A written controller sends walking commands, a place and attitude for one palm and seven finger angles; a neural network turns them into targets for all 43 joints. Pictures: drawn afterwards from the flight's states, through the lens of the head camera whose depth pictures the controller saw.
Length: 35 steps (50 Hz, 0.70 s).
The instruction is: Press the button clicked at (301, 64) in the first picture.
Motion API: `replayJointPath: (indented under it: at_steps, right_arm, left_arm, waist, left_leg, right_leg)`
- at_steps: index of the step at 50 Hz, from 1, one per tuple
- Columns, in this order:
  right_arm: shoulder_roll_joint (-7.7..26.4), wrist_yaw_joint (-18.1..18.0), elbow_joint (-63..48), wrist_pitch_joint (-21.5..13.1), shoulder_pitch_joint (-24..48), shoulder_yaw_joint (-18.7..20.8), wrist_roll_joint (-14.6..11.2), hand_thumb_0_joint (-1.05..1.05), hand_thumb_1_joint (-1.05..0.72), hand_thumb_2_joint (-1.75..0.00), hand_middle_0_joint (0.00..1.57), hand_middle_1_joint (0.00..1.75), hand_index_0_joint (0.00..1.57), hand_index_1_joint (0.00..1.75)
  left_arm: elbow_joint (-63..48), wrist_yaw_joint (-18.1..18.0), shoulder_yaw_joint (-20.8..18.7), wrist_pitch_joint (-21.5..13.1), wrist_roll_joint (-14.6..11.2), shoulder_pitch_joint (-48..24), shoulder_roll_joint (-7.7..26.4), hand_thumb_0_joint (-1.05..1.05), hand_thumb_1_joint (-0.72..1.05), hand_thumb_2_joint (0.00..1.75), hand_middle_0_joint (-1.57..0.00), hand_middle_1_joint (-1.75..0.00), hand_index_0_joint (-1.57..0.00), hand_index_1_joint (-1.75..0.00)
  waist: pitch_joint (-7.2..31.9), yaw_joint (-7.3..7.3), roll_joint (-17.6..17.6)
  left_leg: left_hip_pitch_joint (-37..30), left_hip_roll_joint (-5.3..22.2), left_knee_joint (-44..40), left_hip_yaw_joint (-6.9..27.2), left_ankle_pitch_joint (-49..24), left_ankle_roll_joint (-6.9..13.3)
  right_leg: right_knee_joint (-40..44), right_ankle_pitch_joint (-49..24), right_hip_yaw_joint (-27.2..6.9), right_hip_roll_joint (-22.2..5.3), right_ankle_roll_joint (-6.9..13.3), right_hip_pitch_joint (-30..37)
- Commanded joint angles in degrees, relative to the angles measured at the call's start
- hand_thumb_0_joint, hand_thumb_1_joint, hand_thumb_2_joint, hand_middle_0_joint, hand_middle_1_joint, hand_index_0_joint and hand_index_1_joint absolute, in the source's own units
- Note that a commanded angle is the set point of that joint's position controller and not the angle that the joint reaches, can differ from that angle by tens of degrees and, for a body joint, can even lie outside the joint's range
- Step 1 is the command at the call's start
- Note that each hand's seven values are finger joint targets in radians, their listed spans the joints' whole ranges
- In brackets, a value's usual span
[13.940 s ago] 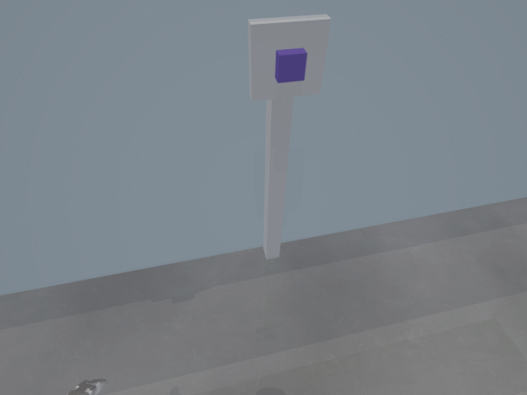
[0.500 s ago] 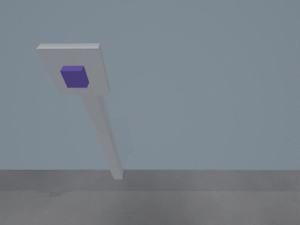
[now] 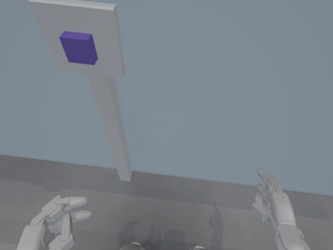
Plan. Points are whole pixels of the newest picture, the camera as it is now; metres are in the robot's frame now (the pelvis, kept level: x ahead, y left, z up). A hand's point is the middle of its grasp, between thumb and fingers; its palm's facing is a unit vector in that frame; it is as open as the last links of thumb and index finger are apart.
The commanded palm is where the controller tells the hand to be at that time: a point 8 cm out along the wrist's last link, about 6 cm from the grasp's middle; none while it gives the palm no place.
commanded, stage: raise the hand and make a fist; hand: left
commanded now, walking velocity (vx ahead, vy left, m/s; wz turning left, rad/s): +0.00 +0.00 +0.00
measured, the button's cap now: (80, 47) +0.50 +0.28 +0.19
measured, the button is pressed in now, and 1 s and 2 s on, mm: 0 0 0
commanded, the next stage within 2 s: aim a knuckle at the button in 1.50 s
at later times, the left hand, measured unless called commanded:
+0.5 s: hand (60, 191) +0.19 +0.22 +0.11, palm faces +0.10 -0.99 -0.08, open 3.1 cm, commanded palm +0.16 +0.27 +0.12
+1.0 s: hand (45, 155) +0.23 +0.24 +0.16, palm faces +0.05 -0.99 -0.10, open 3.1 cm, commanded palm +0.20 +0.29 +0.18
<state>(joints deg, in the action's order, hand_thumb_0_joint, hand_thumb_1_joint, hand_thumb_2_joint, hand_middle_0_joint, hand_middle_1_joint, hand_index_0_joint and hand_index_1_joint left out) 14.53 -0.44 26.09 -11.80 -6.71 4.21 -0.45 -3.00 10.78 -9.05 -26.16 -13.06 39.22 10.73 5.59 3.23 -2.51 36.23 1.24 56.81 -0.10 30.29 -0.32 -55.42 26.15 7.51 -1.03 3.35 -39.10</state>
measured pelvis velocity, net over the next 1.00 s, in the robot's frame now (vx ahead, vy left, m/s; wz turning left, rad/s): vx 0.01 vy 0.04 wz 0.01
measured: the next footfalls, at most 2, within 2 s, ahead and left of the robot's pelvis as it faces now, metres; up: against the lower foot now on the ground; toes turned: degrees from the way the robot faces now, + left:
none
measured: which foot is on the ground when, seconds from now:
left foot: down 0.00-1.00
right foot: down 0.00-1.00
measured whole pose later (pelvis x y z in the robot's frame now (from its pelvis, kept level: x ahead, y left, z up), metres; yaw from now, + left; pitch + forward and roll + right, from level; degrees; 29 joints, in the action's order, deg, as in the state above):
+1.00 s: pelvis +0.01 +0.04 +0.04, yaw +0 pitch +1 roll -2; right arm 13.0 -4.2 32.4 -15.7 -14.0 -4.9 -3.1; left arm -13.9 12.9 -13.5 -0.1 -16.6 17.3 17.7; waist 3.4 2.7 2.3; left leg 17.9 -0.7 40.0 -0.7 23.5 2.3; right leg -37.0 18.4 6.7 -1.7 0.3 -19.9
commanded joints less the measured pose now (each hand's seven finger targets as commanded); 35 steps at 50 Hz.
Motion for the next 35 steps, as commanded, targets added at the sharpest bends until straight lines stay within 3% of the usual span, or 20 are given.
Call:
replayJointPath:
  at_steps: [1,3,4,5,6,8,9,10,11,13,15,17,21,23,26,28,29,31,33,35]
  right_arm:
    - [4.6,-1.1,-3.4,-3.2,-4.3,0.2,-0.1,0.0,-0.9,-0.9,0.2,0.3,0.2,0.3]
    - [5.9,-1.5,-2.4,-4.5,-4.1,-0.8,-0.5,0.0,-0.9,-0.9,0.2,0.3,0.2,0.3]
    - [6.3,-1.8,-1.8,-4.7,-4.6,-0.7,-1.0,0.0,-0.9,-0.9,0.2,0.3,0.2,0.3]
    - [6.7,-2.2,-2.0,-4.9,-4.3,-0.7,-1.5,0.0,-0.9,-0.9,0.2,0.3,0.2,0.3]
    - [7.1,-2.5,-2.7,-4.7,-4.0,-0.6,-2.0,0.0,-0.9,-0.9,0.2,0.3,0.2,0.3]
    - [6.8,-2.9,-4.4,-3.8,-2.1,-0.5,-2.9,0.0,-0.9,-0.9,0.2,0.3,0.2,0.3]
    - [6.1,-3.0,-5.6,-3.1,-1.7,-0.7,-3.2,0.0,-0.9,-0.9,0.2,0.3,0.2,0.3]
    - [5.3,-3.2,-6.4,-2.5,-0.4,-0.7,-3.3,0.0,-0.9,-0.9,0.2,0.3,0.2,0.3]
    - [4.0,-3.4,-7.0,-2.0,0.4,-1.1,-3.1,0.0,-0.9,-0.9,0.2,0.3,0.2,0.3]
    - [2.4,-3.8,-6.9,-1.8,2.9,-1.9,-3.1,0.0,-0.9,-0.9,0.2,0.3,0.2,0.3]
    - [2.2,-3.5,-5.7,-2.2,0.3,-1.6,-2.7,0.0,-0.9,-0.9,0.2,0.3,0.2,0.3]
    - [2.6,-2.9,-4.6,-2.9,-2.2,-1.5,-2.2,0.0,-0.9,-0.9,0.2,0.3,0.2,0.3]
    - [5.1,-2.5,-3.5,-5.3,-4.4,-1.7,-2.2,0.0,-0.9,-0.9,0.2,0.3,0.2,0.3]
    - [6.1,-3.0,-3.3,-6.4,-4.4,-1.9,-2.7,0.0,-0.9,-0.9,0.2,0.3,0.2,0.3]
    - [6.7,-3.9,-3.6,-7.4,-4.1,-1.8,-3.1,0.0,-0.9,-0.9,0.2,0.3,0.2,0.3]
    - [6.5,-4.2,-3.6,-7.6,-3.7,-2.0,-3.0,0.0,-0.9,-0.9,0.2,0.3,0.2,0.3]
    - [5.8,-4.1,-3.9,-7.7,-3.5,-2.4,-3.0,0.0,-0.9,-0.9,0.2,0.3,0.2,0.3]
    - [4.9,-3.9,-3.7,-7.8,-3.3,-2.9,-3.0,0.0,-0.9,-0.9,0.2,0.3,0.2,0.3]
    - [5.0,-3.6,-3.4,-7.8,-3.2,-3.2,-2.9,0.0,-0.9,-0.9,0.2,0.3,0.2,0.3]
    - [5.6,-3.3,-3.1,-7.8,-3.3,-3.4,-3.1,0.0,-0.9,-0.9,0.2,0.3,0.2,0.3]
  left_arm:
    - [-25.8,1.4,-0.1,-13.0,-2.7,-13.3,4.3,0.0,0.9,0.9,-0.92,-1.08,-0.92,-1.08]
    - [-21.9,5.5,4.0,-12.1,-3.1,-18.2,3.3,0.0,0.9,0.9,-0.97,-1.14,-0.97,-1.14]
    - [-18.2,7.5,2.9,-10.4,-3.0,-18.0,5.0,0.0,0.9,0.9,-1.0,-1.17,-1.0,-1.17]
    - [-15.0,9.5,1.7,-7.7,-3.2,-15.5,6.5,0.0,0.9,0.9,-1.02,-1.2,-1.02,-1.2]
    - [-13.2,10.9,-0.7,-4.3,-3.3,-13.1,8.7,0.0,0.9,0.9,-1.05,-1.23,-1.05,-1.23]
    - [-9.2,12.3,-5.7,3.9,-4.2,-6.6,11.8,0.0,0.9,0.9,-1.11,-1.29,-1.11,-1.29]
    - [-11.8,12.2,-8.2,7.1,-4.9,-4.8,12.6,0.0,0.9,0.9,-1.13,-1.32,-1.13,-1.32]
    - [-14.3,11.1,-11.2,9.7,-5.8,-4.5,14.1,0.0,0.9,0.9,-1.16,-1.35,-1.16,-1.35]
    - [-16.0,9.4,-12.6,11.4,-7.1,-3.5,13.0,0.0,0.9,0.9,-1.19,-1.38,-1.19,-1.38]
    - [-17.4,5.2,-14.1,11.5,-9.6,-3.0,10.8,0.0,0.9,0.9,-1.24,-1.44,-1.24,-1.44]
    - [-22.1,1.0,-15.1,9.1,-9.3,-3.6,10.7,0.0,0.9,0.9,-1.3,-1.5,-1.3,-1.5]
    - [-23.1,-1.0,-12.0,6.7,-7.1,-4.7,9.1,0.0,0.9,0.9,-1.3,-1.5,-1.3,-1.5]
    - [-21.0,1.3,-3.4,4.1,-4.4,-9.7,6.6,0.0,0.9,0.9,-1.3,-1.5,-1.3,-1.5]
    - [-19.0,3.4,-1.6,5.1,-4.6,-12.1,6.6,0.0,0.9,0.9,-1.3,-1.5,-1.3,-1.5]
    - [-20.4,4.1,-6.6,6.9,-4.6,-14.0,12.2,0.0,0.9,0.9,-1.3,-1.5,-1.3,-1.5]
    - [-24.2,2.5,-10.4,7.7,-4.5,-16.1,15.7,0.0,0.9,0.9,-1.3,-1.5,-1.3,-1.5]
    - [-25.8,1.8,-10.3,7.9,-4.6,-16.1,14.7,0.0,0.9,0.9,-1.3,-1.5,-1.3,-1.5]
    - [-26.7,-0.1,-10.9,8.5,-5.1,-15.5,13.4,0.0,0.9,0.9,-1.3,-1.5,-1.3,-1.5]
    - [-26.2,-0.9,-10.7,9.6,-5.9,-16.5,12.3,0.0,0.9,0.9,-1.3,-1.5,-1.3,-1.5]
    - [-23.4,-0.3,-8.4,12.0,-5.8,-17.5,10.4,0.0,0.9,0.9,-1.3,-1.5,-1.3,-1.5]
  waist:
    - [11.8,-6.97,8.2]
    - [7.6,-10.07,6.6]
    - [6.7,-10.04,4.0]
    - [6.4,-9.3,2.0]
    - [8.7,-8.13,-0.9]
    - [12.4,-4.01,-0.5]
    - [16.2,-2.21,1.0]
    - [17.9,-0.79,1.0]
    - [18.1,0.25,0.4]
    - [12.3,1.35,-2.9]
    - [11.6,1.12,2.1]
    - [9.9,-0.15,3.6]
    - [5.6,-4.3,5.0]
    - [2.6,-5.47,2.2]
    - [6.1,-3.64,2.6]
    - [8.9,-2.11,5.8]
    - [9.6,-1.61,8.3]
    - [8.9,-0.88,10.0]
    - [8.0,-1.0,8.1]
    - [4.3,-1.79,7.3]
  left_leg:
    - [-2.3,-1.4,-2.2,1.6,-22.2,2.0]
    - [-0.5,-1.1,-0.7,2.6,-18.6,2.5]
    - [1.2,-0.9,-0.8,2.7,-16.1,2.4]
    - [2.9,-1.0,-1.3,2.5,-14.2,2.4]
    - [3.4,-1.2,-2.3,2.4,-14.0,2.6]
    - [2.9,-1.9,-4.7,1.7,-16.2,2.4]
    - [1.4,-2.1,-6.0,1.2,-18.2,2.2]
    - [0.8,-2.2,-7.1,1.2,-19.6,1.9]
    - [0.3,-2.2,-8.3,1.3,-20.3,1.6]
    - [0.7,-1.6,-10.7,2.3,-17.0,1.3]
    - [-1.6,-1.2,-12.1,1.8,-21.3,1.0]
    - [-2.8,-1.1,-13.0,1.5,-24.1,1.1]
    - [-4.5,-1.0,-13.2,1.8,-19.1,1.6]
    - [-3.7,-0.9,-13.9,2.4,-14.8,1.9]
    - [-5.5,-1.0,-15.8,2.5,-12.6,2.0]
    - [-8.2,-0.9,-17.1,2.7,-15.0,1.9]
    - [-10.0,-0.9,-17.9,2.5,-17.1,1.7]
    - [-11.8,-0.7,-19.1,2.7,-20.7,1.0]
    - [-12.6,-0.5,-19.5,3.1,-23.7,0.7]
    - [-13.0,-0.3,-20.3,3.1,-23.6,0.4]
  right_leg:
    - [6.3,-21.2,-7.3,1.0,-2.3,4.8]
    - [7.4,-16.7,-7.6,1.1,-2.4,1.6]
    - [8.6,-13.5,-7.8,1.0,-2.5,1.7]
    - [10.4,-10.8,-8.9,0.6,-2.7,3.5]
    - [11.9,-9.5,-9.6,0.2,-3.0,6.4]
    - [13.7,-11.1,-11.1,-1.1,-3.3,13.7]
    - [13.6,-14.1,-11.1,-1.9,-3.5,17.6]
    - [13.5,-17.4,-11.2,-2.7,-3.9,21.0]
    - [13.5,-20.0,-10.6,-2.9,-4.2,22.9]
    - [14.9,-14.5,-9.5,-2.0,-4.2,21.3]
    - [12.8,-20.6,-6.6,-0.8,-3.2,20.7]
    - [11.9,-22.9,-4.5,0.1,-2.8,18.3]
    - [13.9,-14.4,-4.6,0.2,-3.1,12.0]
    - [16.4,-8.1,-5.4,0.1,-3.0,11.1]
    - [18.6,-3.4,-6.4,-0.5,-2.9,13.8]
    - [17.7,-6.5,-5.3,-0.3,-2.4,16.9]
    - [17.3,-9.5,-4.6,-0.3,-2.2,17.8]
    - [16.4,-13.9,-2.9,0.3,-1.9,18.4]
    - [16.5,-17.2,-2.1,0.7,-1.8,19.4]
    - [17.4,-17.9,-1.7,1.0,-2.1,17.9]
